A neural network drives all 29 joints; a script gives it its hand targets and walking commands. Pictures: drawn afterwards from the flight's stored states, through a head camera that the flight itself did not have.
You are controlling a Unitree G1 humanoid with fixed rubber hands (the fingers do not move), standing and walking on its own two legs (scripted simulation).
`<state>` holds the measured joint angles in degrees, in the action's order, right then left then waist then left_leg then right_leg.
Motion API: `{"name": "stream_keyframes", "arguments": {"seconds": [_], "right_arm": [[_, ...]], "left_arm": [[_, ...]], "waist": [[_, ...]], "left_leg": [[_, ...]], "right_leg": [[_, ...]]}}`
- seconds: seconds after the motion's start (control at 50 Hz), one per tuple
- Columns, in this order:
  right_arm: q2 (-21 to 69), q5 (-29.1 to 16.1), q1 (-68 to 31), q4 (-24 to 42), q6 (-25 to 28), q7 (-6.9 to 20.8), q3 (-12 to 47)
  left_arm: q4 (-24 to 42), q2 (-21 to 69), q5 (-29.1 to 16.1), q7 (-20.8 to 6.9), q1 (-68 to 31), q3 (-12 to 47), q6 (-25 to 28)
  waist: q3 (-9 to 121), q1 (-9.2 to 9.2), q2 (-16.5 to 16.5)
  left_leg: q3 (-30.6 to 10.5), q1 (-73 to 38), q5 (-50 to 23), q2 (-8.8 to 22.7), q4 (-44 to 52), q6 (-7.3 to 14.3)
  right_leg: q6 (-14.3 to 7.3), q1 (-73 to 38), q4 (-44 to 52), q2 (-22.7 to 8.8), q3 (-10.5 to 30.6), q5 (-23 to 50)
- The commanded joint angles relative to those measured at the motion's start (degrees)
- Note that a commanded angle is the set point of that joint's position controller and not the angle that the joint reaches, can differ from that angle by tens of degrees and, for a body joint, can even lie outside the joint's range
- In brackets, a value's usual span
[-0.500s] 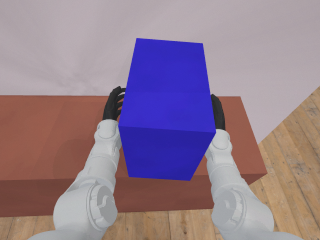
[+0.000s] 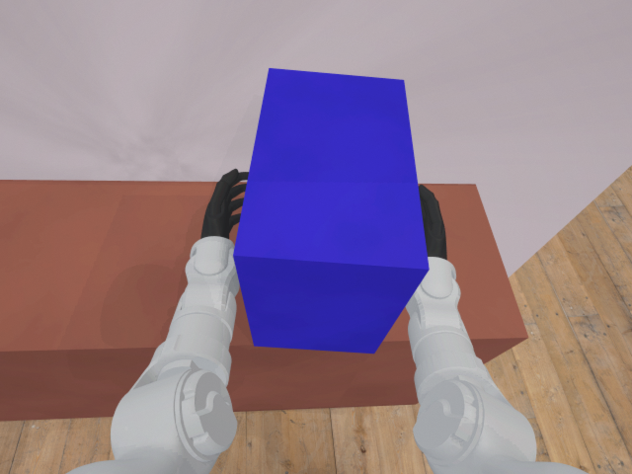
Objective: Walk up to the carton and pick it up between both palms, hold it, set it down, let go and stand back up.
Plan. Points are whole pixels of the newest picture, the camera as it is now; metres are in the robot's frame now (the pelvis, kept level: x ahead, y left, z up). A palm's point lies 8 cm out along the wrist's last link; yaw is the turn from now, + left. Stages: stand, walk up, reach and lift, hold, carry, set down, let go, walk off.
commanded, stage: set down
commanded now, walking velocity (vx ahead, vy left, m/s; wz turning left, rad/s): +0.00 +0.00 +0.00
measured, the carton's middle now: (325, 220) +0.45 -0.01 +0.01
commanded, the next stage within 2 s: none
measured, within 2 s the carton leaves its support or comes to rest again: neither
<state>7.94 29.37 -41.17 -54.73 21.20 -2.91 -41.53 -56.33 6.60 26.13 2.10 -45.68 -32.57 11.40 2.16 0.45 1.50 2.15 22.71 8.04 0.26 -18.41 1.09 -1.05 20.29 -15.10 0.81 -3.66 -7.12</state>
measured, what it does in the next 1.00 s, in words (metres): stands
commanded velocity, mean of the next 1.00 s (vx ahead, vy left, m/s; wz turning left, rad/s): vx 0.00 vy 0.00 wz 0.00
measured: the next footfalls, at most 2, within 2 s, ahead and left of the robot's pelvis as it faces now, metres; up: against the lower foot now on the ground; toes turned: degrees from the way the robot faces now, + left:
none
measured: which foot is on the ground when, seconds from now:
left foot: down 0.00-1.00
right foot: down 0.00-1.00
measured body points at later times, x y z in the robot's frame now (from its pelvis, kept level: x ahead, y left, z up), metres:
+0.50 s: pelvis +0.00 +0.00 +0.00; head +0.09 +0.02 +0.44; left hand +0.43 +0.13 +0.02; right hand +0.41 -0.15 +0.03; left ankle +0.00 +0.10 -0.75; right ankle -0.01 -0.11 -0.75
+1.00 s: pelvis -0.01 +0.01 -0.02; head +0.08 +0.00 +0.42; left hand +0.45 +0.17 +0.03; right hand +0.44 -0.17 +0.02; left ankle +0.00 +0.10 -0.75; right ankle -0.01 -0.11 -0.75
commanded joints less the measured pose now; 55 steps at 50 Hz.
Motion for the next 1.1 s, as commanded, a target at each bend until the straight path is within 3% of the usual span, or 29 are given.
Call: {"name": "stream_keyframes", "arguments": {"seconds": [0.0,0.32,0.44,0.48,0.52,0.6,0.68,0.8,0.9,0.98,1.08], "right_arm": [[26.54,4.36,-29.02,-1.97,1.03,6.5,15.64],[25.59,7.72,-26.2,-1.28,0.08,7.67,12.58],[19.1,6.62,-24.56,-1.2,-0.61,6.61,11.61],[12.23,4.21,-23.45,-1.4,-0.81,5.04,11.26],[1.53,-1.12,-22.87,-2.21,-0.81,2.33,11.12],[-5.89,-14.83,-28.79,-3.02,-1.32,-2.24,20.32],[-10.94,-23.11,-32.68,-1.98,-1.09,-4.02,26.84],[-19.84,-29.91,-36.48,-1.27,-0.89,-4.7,30.88],[-24.88,-33.75,-39.51,-0.65,-1.4,-4.26,32.9],[-26.73,-38.54,-42.08,-0.69,-4.38,-3.59,36.11],[-28.46,-43.98,-44.25,-2.43,-9.75,-2.52,39.18]], "left_arm": [[-0.27,23.82,2.73,-3.23,-26.28,12.29,0.46],[1.58,22.2,4.91,-3.4,-24.8,9.99,1.31],[1.97,15.24,4.32,-2.19,-23.82,8.26,1.93],[2.42,8.52,3.35,-0.8,-23.23,6.87,2.43],[3.77,-1.18,1.17,1.31,-23.29,4.86,2.87],[1.78,-10.32,-9.68,5.35,-29.29,11.89,5.0],[-2.96,-15.65,-17.49,6.94,-33.49,16.2,8.34],[-11.35,-21.2,-26.45,6.1,-36.91,21.69,10.86],[-10.99,-21.61,-32.02,5.04,-40.0,26.38,10.64],[-8.49,-21.87,-35.63,4.34,-41.23,29.28,8.06],[-7.32,-23.58,-37.7,3.85,-43.62,30.74,3.0]], "waist": [[32.05,-0.5,-1.11],[31.23,0.55,-1.27],[31.26,1.07,-1.22],[31.31,1.35,-1.18],[31.66,1.63,-1.51],[39.7,1.87,-4.15],[54.19,2.0,-4.65],[62.67,0.64,-3.05],[65.41,-1.0,-3.69],[63.54,-1.77,-3.27],[57.8,-0.57,-2.39]], "left_leg": [[3.3,-8.31,-12.62,1.99,0.77,-0.97],[4.25,-12.2,-15.79,2.11,-0.56,-1.86],[4.92,-12.35,-18.38,1.96,-1.82,-2.18],[5.2,-11.47,-18.97,1.84,-2.29,-2.08],[5.3,-9.44,-19.55,1.71,-3.05,-1.91],[4.24,-1.57,-17.63,1.49,-6.54,-2.68],[2.9,0.53,-20.03,0.76,-11.63,-3.4],[0.76,-4.33,-27.98,1.3,-18.28,-5.26],[-0.38,-10.06,-32.66,2.0,-20.51,-6.94],[-0.89,-10.76,-31.27,1.89,-19.48,-6.93],[-1.04,-9.9,-25.07,1.54,-16.75,-5.97]], "right_leg": [[1.08,-17.1,-2.72,-1.14,-1.88,15.93],[1.63,-16.67,-2.96,-0.83,-2.05,15.78],[2.09,-16.3,-3.9,-0.53,-1.3,17.27],[2.27,-16.14,-4.53,-0.49,-0.57,17.79],[2.32,-16.46,-5.79,-0.49,0.67,19.02],[1.44,-15.33,-9.34,0.46,2.67,22.8],[2.02,-14.47,-13.77,0.41,2.98,27.63],[2.1,-5.55,-16.81,1.48,1.86,29.56],[1.66,0.86,-16.88,2.59,0.8,29.35],[1.66,0.63,-16.35,2.73,0.67,29.14],[1.88,0.51,-14.52,2.13,0.79,23.56]]}}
